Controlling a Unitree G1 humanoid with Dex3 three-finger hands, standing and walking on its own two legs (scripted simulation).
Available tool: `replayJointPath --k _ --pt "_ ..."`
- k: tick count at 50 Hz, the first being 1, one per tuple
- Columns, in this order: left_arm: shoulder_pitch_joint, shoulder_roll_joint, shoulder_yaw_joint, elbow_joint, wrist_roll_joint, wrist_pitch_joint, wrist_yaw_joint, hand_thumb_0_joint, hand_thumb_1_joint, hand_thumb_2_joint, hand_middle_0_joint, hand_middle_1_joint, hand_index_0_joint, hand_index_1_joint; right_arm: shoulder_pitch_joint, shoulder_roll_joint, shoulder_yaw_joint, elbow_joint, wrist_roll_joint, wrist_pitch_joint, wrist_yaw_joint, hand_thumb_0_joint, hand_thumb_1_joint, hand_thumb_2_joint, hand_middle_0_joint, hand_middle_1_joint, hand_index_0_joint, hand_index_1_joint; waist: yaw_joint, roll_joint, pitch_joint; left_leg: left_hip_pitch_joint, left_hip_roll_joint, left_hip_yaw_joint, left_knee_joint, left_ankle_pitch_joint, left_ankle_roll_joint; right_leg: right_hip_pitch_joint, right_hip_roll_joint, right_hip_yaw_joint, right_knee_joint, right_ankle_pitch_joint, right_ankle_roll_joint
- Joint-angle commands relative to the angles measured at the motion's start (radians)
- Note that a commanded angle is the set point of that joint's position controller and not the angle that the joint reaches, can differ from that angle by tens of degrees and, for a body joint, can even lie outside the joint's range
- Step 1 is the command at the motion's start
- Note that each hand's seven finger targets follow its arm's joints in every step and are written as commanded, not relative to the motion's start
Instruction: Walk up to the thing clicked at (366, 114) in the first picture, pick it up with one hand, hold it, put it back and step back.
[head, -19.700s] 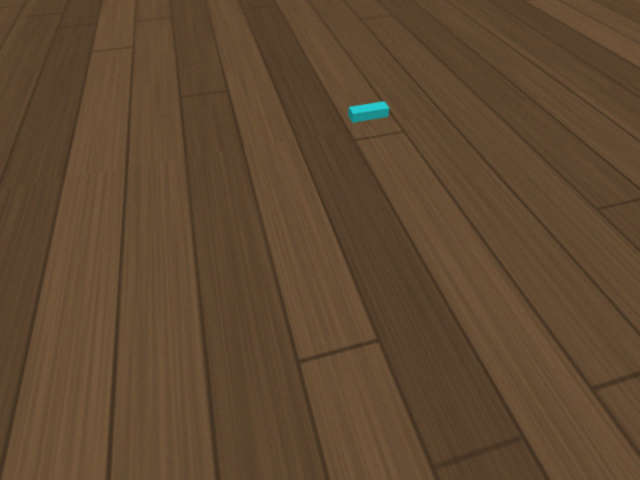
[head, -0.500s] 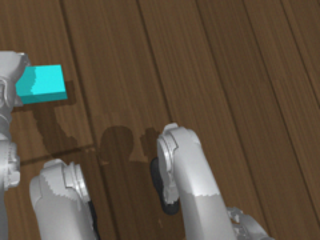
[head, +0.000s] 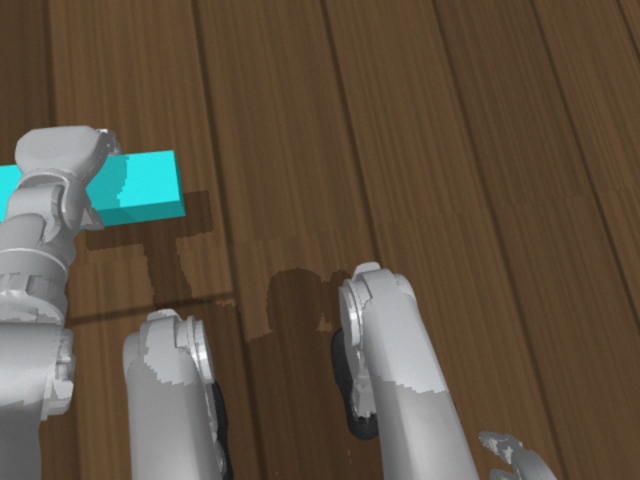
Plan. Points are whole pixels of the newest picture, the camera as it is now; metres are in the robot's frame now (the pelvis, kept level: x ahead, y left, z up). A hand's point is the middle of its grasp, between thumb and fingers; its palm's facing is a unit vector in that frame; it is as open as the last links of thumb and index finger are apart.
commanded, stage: lift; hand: left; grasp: from above
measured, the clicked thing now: (95, 193) +0.50 +0.22 -0.17
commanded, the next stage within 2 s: hold in 1.26 s
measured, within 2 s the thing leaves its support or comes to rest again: neither
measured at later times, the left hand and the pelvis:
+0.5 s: hand out of the picture +0.41 +0.24 +0.06, palm faces -0.45 -0.06 -0.89, open 10.4 cm; pelvis +0.01 +0.00 +0.15, yaw +3 degrees
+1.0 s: hand out of the picture +0.36 +0.22 +0.22, palm faces -0.47 -0.07 -0.88, open 10.4 cm; pelvis +0.04 -0.01 +0.30, yaw +3 degrees
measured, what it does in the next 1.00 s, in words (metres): rises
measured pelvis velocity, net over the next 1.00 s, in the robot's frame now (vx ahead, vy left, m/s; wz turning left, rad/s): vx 0.04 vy -0.01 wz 0.05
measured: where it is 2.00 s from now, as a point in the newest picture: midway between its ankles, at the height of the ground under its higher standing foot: (288, 429)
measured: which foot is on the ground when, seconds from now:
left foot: down 0.00-1.00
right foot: down 0.00-1.00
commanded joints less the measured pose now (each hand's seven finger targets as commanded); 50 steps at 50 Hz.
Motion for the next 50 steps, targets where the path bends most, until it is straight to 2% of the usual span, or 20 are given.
replayJointPath --k 1,4,6,7,8,9,11,12,14,18,20,26,32,34,38,41,44,46,48,50 --pt "-0.335 0.230 0.048 -0.273 -0.029 0.000 0.024 0.000 0.788 0.873 -1.082 -0.742 -1.097 -0.728 0.176 -0.218 -0.100 -0.045 0.012 0.002 -0.035 0.000 -0.902 -0.905 0.200 0.300 0.200 0.300 0.008 0.208 -0.778 0.541 -0.022 0.102 -0.341 0.124 0.039 0.476 0.040 -0.099 -0.268 0.116 -0.102" --pt "-0.304 0.219 0.038 -0.327 -0.038 0.008 0.013 0.000 0.804 0.838 -1.082 -0.729 -1.104 -0.707 0.155 -0.213 -0.110 -0.055 0.027 0.010 -0.047 0.000 -0.901 -0.905 0.200 0.300 0.200 0.300 0.025 0.205 -0.785 0.595 -0.018 0.088 -0.394 0.116 0.039 0.496 0.042 -0.095 -0.297 0.118 -0.100" --pt "-0.264 0.174 0.025 -0.352 -0.059 0.015 0.007 0.000 0.802 0.844 -1.081 -0.727 -1.100 -0.708 0.153 -0.209 -0.114 -0.056 0.033 0.013 -0.055 0.000 -0.900 -0.904 0.200 0.300 0.200 0.300 0.021 0.180 -0.746 0.629 -0.017 0.075 -0.428 0.124 0.038 0.495 0.035 -0.094 -0.328 0.129 -0.097" --pt "-0.304 0.194 0.026 -0.424 -0.061 0.015 0.003 0.000 0.804 0.836 -1.077 -0.724 -1.099 -0.703 0.139 -0.206 -0.118 -0.066 0.036 0.015 -0.061 0.000 -0.899 -0.903 0.200 0.300 0.200 0.300 0.034 0.204 -0.793 0.662 -0.014 0.079 -0.444 0.121 0.038 0.523 0.039 -0.090 -0.339 0.127 -0.099" --pt "-0.235 0.175 0.020 -0.377 -0.059 0.024 -0.001 0.000 0.791 0.841 -1.069 -0.736 -1.091 -0.715 0.134 -0.202 -0.119 -0.063 0.039 0.017 -0.064 0.000 -0.901 -0.904 0.200 0.300 0.200 0.300 0.035 0.189 -0.759 0.679 -0.015 0.076 -0.463 0.128 0.037 0.533 0.037 -0.089 -0.354 0.132 -0.098" --pt "-0.263 0.183 0.024 -0.441 -0.068 0.026 -0.002 0.000 0.787 0.834 -1.066 -0.722 -1.087 -0.703 0.131 -0.194 -0.120 -0.069 0.045 0.019 -0.069 0.000 -0.899 -0.903 0.200 0.300 0.200 0.300 0.044 0.192 -0.792 0.691 -0.012 0.077 -0.488 0.120 0.041 0.568 0.039 -0.087 -0.368 0.134 -0.093" --pt "-0.216 0.149 0.007 -0.460 -0.082 0.033 -0.010 0.000 0.785 0.840 -1.076 -0.713 -1.090 -0.700 0.117 -0.181 -0.123 -0.074 0.049 0.020 -0.077 0.000 -0.899 -0.903 0.200 0.300 0.200 0.300 0.050 0.171 -0.778 0.720 -0.008 0.078 -0.525 0.113 0.041 0.606 0.041 -0.084 -0.402 0.133 -0.088" --pt "-0.205 0.173 0.026 -0.479 -0.086 0.034 -0.009 0.000 0.783 0.839 -1.078 -0.711 -1.091 -0.699 0.110 -0.184 -0.127 -0.073 0.052 0.020 -0.083 0.000 -0.901 -0.903 0.200 0.300 0.200 0.300 0.061 0.176 -0.774 0.742 -0.011 0.074 -0.552 0.106 0.039 0.624 0.036 -0.080 -0.421 0.128 -0.088" --pt "-0.164 0.133 0.002 -0.501 -0.093 0.043 -0.019 0.000 0.777 0.833 -1.086 -0.690 -1.093 -0.684 0.092 -0.171 -0.128 -0.073 0.057 0.021 -0.095 0.000 -0.900 -0.903 0.200 0.300 0.200 0.300 0.062 0.159 -0.754 0.790 -0.004 0.071 -0.596 0.088 0.039 0.652 0.040 -0.080 -0.463 0.118 -0.085" --pt "-0.093 0.152 0.018 -0.562 -0.104 0.055 -0.023 0.000 0.773 0.842 -1.090 -0.678 -1.093 -0.677 0.062 -0.159 -0.132 -0.071 0.068 0.020 -0.118 0.000 -0.898 -0.902 0.200 0.300 0.200 0.300 0.093 0.143 -0.762 0.910 0.000 0.062 -0.686 0.118 0.032 0.746 0.040 -0.074 -0.535 0.136 -0.083" --pt "-0.042 0.107 -0.001 -0.555 -0.117 0.062 -0.032 0.000 0.778 0.853 -1.110 -0.670 -1.106 -0.676 0.052 -0.144 -0.127 -0.064 0.072 0.019 -0.129 0.000 -0.899 -0.902 0.200 0.300 0.200 0.300 0.087 0.128 -0.693 0.948 0.006 0.057 -0.737 0.126 0.028 0.771 0.038 -0.072 -0.581 0.143 -0.079" --pt "0.060 0.105 -0.001 -0.585 -0.138 0.070 -0.039 0.000 0.785 0.883 -1.134 -0.656 -1.116 -0.675 0.021 -0.113 -0.114 -0.051 0.085 0.004 -0.157 0.000 -0.898 -0.901 0.200 0.300 0.200 0.300 0.113 0.069 -0.618 1.060 0.007 0.069 -0.874 0.121 0.031 0.951 0.044 -0.053 -0.743 0.132 -0.073" --pt "0.165 0.044 -0.037 -0.546 -0.142 0.063 -0.033 0.000 0.763 0.874 -1.144 -0.622 -1.113 -0.656 0.011 -0.086 -0.103 -0.037 0.097 -0.018 -0.180 0.000 -0.901 -0.903 0.200 0.300 0.200 0.300 0.124 0.014 -0.494 1.180 0.011 0.080 -1.003 0.142 0.034 1.106 0.051 -0.032 -0.907 0.134 -0.072" --pt "0.134 0.054 -0.037 -0.567 -0.139 0.057 -0.027 0.000 0.740 0.860 -1.107 -0.647 -1.087 -0.670 0.014 -0.083 -0.104 -0.031 0.099 -0.029 -0.186 0.000 -0.901 -0.903 0.200 0.300 0.200 0.300 0.131 0.021 -0.483 1.226 0.013 0.082 -1.041 0.165 0.032 1.156 0.054 -0.024 -0.952 0.147 -0.072" --pt "0.227 0.003 -0.059 -0.487 -0.131 0.057 -0.008 0.000 0.713 0.827 -1.105 -0.616 -1.080 -0.645 0.014 -0.072 -0.099 -0.020 0.100 -0.044 -0.191 0.000 -0.904 -0.905 0.200 0.300 0.200 0.300 0.142 -0.008 -0.405 1.296 0.012 0.082 -1.125 0.190 0.029 1.240 0.057 -0.016 -1.046 0.165 -0.071" --pt "0.210 0.038 -0.032 -0.490 -0.117 0.052 0.012 0.000 0.693 0.818 -1.091 -0.603 -1.063 -0.633 0.018 -0.080 -0.104 -0.014 0.096 -0.052 -0.190 0.000 -0.903 -0.905 0.200 0.300 0.200 0.300 0.160 0.017 -0.391 1.357 0.013 0.080 -1.194 0.189 0.025 1.296 0.056 -0.013 -1.105 0.167 -0.069" --pt "0.197 -0.002 -0.057 -0.479 -0.111 0.052 0.031 0.000 0.721 0.835 -1.111 -0.616 -1.086 -0.645 0.012 -0.078 -0.099 -0.008 0.094 -0.061 -0.188 0.000 -0.904 -0.905 0.200 0.300 0.200 0.300 0.156 0.012 -0.368 1.420 0.013 0.081 -1.253 0.183 0.026 1.348 0.059 -0.017 -1.160 0.173 -0.065" --pt "0.196 0.019 -0.043 -0.486 -0.101 0.055 0.040 0.000 0.714 0.826 -1.106 -0.615 -1.082 -0.642 0.024 -0.085 -0.105 -0.003 0.095 -0.062 -0.188 0.000 -0.904 -0.905 0.200 0.300 0.200 0.300 0.161 0.017 -0.400 1.480 0.007 0.095 -1.271 0.265 0.023 1.405 0.060 -0.014 -1.194 0.236 -0.066" --pt "0.191 0.015 -0.048 -0.494 -0.101 0.055 0.048 0.000 0.709 0.829 -1.090 -0.631 -1.071 -0.652 0.021 -0.082 -0.105 0.002 0.094 -0.064 -0.186 0.000 -0.903 -0.904 0.200 0.300 0.200 0.300 0.173 0.027 -0.369 1.520 0.006 0.098 -1.308 0.296 0.020 1.438 0.061 -0.015 -1.227 0.262 -0.064" --pt "0.188 -0.007 -0.061 -0.466 -0.102 0.057 0.051 0.000 0.695 0.826 -1.069 -0.648 -1.057 -0.663 0.026 -0.080 -0.105 0.012 0.091 -0.067 -0.183 0.000 -0.903 -0.903 0.200 0.300 0.200 0.300 0.162 0.011 -0.347 1.550 0.008 0.096 -1.336 0.322 0.018 1.459 0.063 -0.018 -1.254 0.286 -0.061"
